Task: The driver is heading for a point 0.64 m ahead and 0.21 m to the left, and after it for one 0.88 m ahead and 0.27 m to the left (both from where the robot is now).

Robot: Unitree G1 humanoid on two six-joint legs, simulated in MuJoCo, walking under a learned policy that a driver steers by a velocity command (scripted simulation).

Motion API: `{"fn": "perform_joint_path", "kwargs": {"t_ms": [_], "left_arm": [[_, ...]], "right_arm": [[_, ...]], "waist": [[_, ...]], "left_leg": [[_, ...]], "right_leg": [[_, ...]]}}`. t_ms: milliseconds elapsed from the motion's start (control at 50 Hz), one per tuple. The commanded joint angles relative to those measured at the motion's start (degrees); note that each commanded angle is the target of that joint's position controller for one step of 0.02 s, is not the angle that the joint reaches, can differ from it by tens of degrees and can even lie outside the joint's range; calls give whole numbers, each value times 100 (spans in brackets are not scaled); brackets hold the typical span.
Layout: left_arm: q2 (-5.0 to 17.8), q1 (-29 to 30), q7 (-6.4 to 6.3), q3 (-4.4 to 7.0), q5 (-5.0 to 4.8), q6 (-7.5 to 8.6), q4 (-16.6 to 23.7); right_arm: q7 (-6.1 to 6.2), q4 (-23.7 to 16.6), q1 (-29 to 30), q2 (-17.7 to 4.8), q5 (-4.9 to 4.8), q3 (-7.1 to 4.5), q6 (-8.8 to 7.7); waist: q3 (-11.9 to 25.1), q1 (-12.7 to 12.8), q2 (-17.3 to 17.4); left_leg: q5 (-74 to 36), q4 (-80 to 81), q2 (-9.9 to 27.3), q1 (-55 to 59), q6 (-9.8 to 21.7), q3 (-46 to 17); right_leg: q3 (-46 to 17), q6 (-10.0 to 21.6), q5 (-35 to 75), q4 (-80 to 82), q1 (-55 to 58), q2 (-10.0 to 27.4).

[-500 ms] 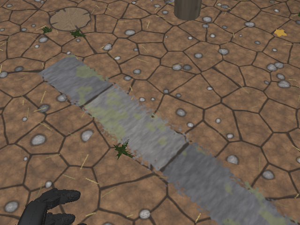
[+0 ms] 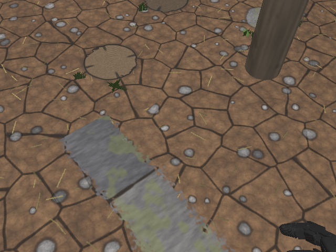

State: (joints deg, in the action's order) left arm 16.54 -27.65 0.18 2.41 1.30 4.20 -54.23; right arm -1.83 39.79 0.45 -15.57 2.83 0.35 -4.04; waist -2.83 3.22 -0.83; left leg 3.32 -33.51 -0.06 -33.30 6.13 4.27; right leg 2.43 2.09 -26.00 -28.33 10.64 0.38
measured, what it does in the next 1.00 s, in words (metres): walks ahead, turning left: right foot, then left foot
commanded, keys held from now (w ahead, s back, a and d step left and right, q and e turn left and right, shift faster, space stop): w+shift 0.22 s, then w+q+shift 0.30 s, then q+shift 0.32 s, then shift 0.16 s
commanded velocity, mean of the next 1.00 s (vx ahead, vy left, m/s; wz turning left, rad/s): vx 0.72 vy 0.00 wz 0.51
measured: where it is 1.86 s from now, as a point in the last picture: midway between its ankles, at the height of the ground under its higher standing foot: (171, 133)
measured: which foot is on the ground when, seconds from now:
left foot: down 0.00-0.42, up 0.44-0.80, down 0.82-1.00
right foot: down 0.00-0.00, up 0.02-0.42, down 0.44-0.82, up 0.84-1.00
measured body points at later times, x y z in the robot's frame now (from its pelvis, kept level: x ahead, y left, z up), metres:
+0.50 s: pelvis +0.49 +0.00 +0.01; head +0.53 +0.00 +0.46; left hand +0.68 +0.26 -0.07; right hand +0.48 -0.28 -0.13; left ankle +0.23 +0.09 -0.61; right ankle +0.61 -0.09 -0.70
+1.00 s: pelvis +0.83 +0.08 +0.02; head +0.88 +0.11 +0.46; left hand +0.90 +0.40 -0.07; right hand +1.10 -0.10 -0.08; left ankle +0.91 +0.15 -0.70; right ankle +0.89 -0.09 -0.60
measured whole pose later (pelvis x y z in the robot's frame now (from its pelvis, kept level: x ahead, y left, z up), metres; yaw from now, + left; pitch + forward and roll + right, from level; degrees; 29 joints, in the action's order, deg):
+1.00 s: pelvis +0.83 +0.08 +0.02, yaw +31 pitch +0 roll -1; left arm 15.8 -0.8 -1.9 1.4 -0.1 2.6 -39.1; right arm -1.4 38.4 -10.1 -17.3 -0.1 -4.1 -1.5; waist -6.8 -2.3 -0.9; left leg 5.3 -29.7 -9.7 -24.0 8.4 -1.3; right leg -5.7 -3.1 -26.7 -74.6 -31.3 0.7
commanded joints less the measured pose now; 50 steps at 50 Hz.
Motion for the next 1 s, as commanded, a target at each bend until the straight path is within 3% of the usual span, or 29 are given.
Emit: {"fn": "perform_joint_path", "kwargs": {"t_ms": [20, 40, 60, 80, 120, 180, 240, 300, 360, 400, 420, 440, 460, 480, 500, 520, 580, 640, 660, 680, 720, 780, 800, 820, 840, 860, 880, 920, 1000], "left_arm": [[331, -362, 52, 10, -154, 162, 701], [603, 525, -5, 75, -165, 174, 894], [593, 924, 4, 35, -144, 204, 967], [497, 1075, 42, 0, -77, 176, 981], [289, 919, 157, -62, 81, -18, 974], [185, 1646, 265, -138, 129, -174, 1247], [208, 2701, 310, -221, 118, -98, 1615], [178, 3202, 372, -288, 24, -22, 1783], [465, 3165, 235, -200, 57, -10, 1833], [816, 1969, 74, -37, 57, 15, 1516], [980, 720, -31, 68, 60, 25, 1153], [1455, -326, -161, 227, 197, 34, 999], [1858, -130, -108, 345, 387, 65, 1001], [1298, 381, -66, 304, 238, 18, 1127], [903, 925, -62, 219, 207, 58, 1106], [632, 1093, -31, 175, 217, 87, 1032], [96, 902, -14, 11, 94, 210, 684], [150, 1149, 4, 21, -90, 318, 612], [368, 2176, -136, 108, -148, 275, 963], [594, 2590, -213, 149, -186, 251, 1164], [857, 2139, -365, 232, -244, 197, 1118], [1289, 2107, -393, 377, -447, 63, 1252], [1191, 2269, -342, 358, -447, 23, 1314], [749, 2292, -241, 249, -416, 18, 1292], [55, 2031, -118, 66, -78, 31, 1458], [253, 634, -69, 5, -170, 86, 1546], [959, 921, -54, 116, -245, 108, 1510], [1047, 1670, -205, 196, -177, -14, 1560], [716, 1794, -280, 183, -82, -240, 1619]], "right_arm": [[152, 536, -3118, -1802, 43, -671, 53], [125, 619, -2529, -1491, 5, -633, 14], [107, 661, -2213, -1117, -45, -565, -43], [105, 720, -2027, -916, -35, -517, -80], [125, 875, -1942, -460, -92, -365, -134], [107, 1051, -2160, -537, -200, -376, -270], [45, 1169, -2441, -491, -269, -364, -330], [94, 1276, -2671, -813, -357, -436, -394], [150, 1377, -2781, -1146, -315, -497, -321], [208, 1426, -2760, -1414, -182, -558, -222], [229, 1402, -2552, -1439, -132, -575, -163], [228, 1248, -2630, -885, -77, -464, -178], [157, 1033, -3648, 244, -449, -219, -190], [206, 986, -2800, -516, -395, -344, -152], [194, 862, -2112, -707, -351, -416, -115], [148, 857, -1918, -648, -308, -407, -78], [78, 806, -1938, -154, -177, -378, 234], [-15, 384, -1265, 61, -137, -307, 364], [47, 282, -1295, -70, -735, -398, 305], [5, 215, -1219, -150, -727, -351, 221], [-120, 222, -1219, -327, -423, -449, 117], [-196, 259, -2190, -874, -420, -726, 252], [-134, 417, -2991, -1250, -414, -917, 338], [-7, 508, -3184, -1388, -456, -987, 405], [88, 316, -2583, -1628, -340, -957, 382], [16, -294, -1943, -1844, 77, -865, 168], [-62, -692, -1412, -1606, -71, -882, 155], [-33, -716, -925, -1086, -423, -710, 114], [165, -554, -1103, -914, -272, -631, 167]], "waist": [[3039, -1121, 1653], [1783, -1001, 985], [1066, -866, 310], [703, -660, 129], [393, -228, 355], [-292, -177, 385], [-681, -358, 135], [-696, -456, 145], [-318, -357, 187], [586, 199, 490], [1143, 825, 461], [1946, 1063, -21], [2908, 184, -2018], [2351, 331, -1097], [1193, 214, -594], [784, 92, -69], [212, -374, -229], [-157, -583, -569], [-176, -697, -982], [-278, -777, -873], [111, -649, -346], [876, -1191, -541], [1234, -1601, -422], [959, -1615, 294], [425, -935, 2084], [2166, -192, 1917], [2531, -461, 796], [1322, -236, -527], [946, -156, -28]], "left_leg": [[3968, 1634, 2264, 6105, 1055, -5404], [3382, 1760, 1905, 5388, 832, -4522], [2467, 1751, 1740, 4397, 736, -3530], [1976, 1866, 1479, 3645, 596, -2931], [1793, 2194, 1124, 2555, 429, -2209], [1451, 2881, 964, 2075, 551, -1653], [197, 3199, 515, 1888, 531, -928], [-894, 3668, 726, 1995, 579, -977], [-3126, 2908, 904, 3338, 474, -1003], [-4636, 1169, 914, 3720, 301, -1046], [-4035, -408, 700, 3122, 224, -964], [-2296, -2452, 379, 1983, 234, -871], [2404, -4578, -441, -48, 71, -888], [1968, -4896, -173, -617, 218, -1039], [1276, -4628, 162, -842, 208, -933], [1011, -4378, 376, -656, 189, -913], [1272, -4023, 569, -154, -68, -734], [756, -2938, 470, -325, -186, -300], [542, -2533, 557, -309, -283, -424], [97, -1552, 532, 164, -378, -210], [-1060, -527, -38, 1120, -463, 365], [-959, -366, -456, 2539, -108, 410], [-1057, -374, -496, 3518, 113, 213], [-1479, 87, -273, 4092, 308, -264], [-4477, 99, 226, 4070, 767, -1651], [-4082, 654, 1832, 5129, 2211, -4641], [-1944, 1346, 1918, 4900, 2196, -5005], [-657, 1508, 1464, 3268, 1523, -4134], [-3068, 1238, 847, 1735, 1162, -2574]], "right_leg": [[-768, 336, -65, -5621, -4616, -537], [-864, 464, 520, -5747, -5295, -95], [-792, 465, 1056, -5274, -5242, 184], [-794, 454, 1151, -4886, -4986, 358], [-816, 321, 1163, -4406, -4417, 569], [-536, 91, 1511, -3666, -4968, 776], [-38, -17, 2714, -1987, -4848, 739], [149, 42, 3781, -738, -3831, 472], [162, 173, 3306, -277, -3548, 113], [94, 284, 2151, -371, -2254, -235], [21, 300, 1855, -314, -921, -95], [-1266, 326, 51, -547, 462, 1170], [-4472, 948, -2066, 692, 1867, 2795], [-4955, 770, -2617, 1549, 1167, 2527], [-3617, 622, -1507, 1474, 201, 2251], [-2731, 565, -264, 1440, -479, 2042], [-784, 376, 3793, 1255, -1560, 1763], [441, 234, 5521, 1412, -1943, 1490], [714, 178, 5178, 1566, -2033, 1128], [1021, 209, 5045, 1584, -2476, 1084], [1286, 160, 5589, 1096, -2266, 866], [1132, 13, 6724, -425, -1902, 1094], [1026, -93, 6289, -1597, -2188, 1087], [905, -377, 2953, -3083, -2928, 629], [728, -630, -1462, -5332, -4161, -433], [-716, -709, -1498, -6574, -5000, -723], [-1143, -532, -933, -6411, -4962, -429], [-1038, -474, -96, -5443, -4897, 34], [-767, -584, 74, -4332, -4046, 248]]}}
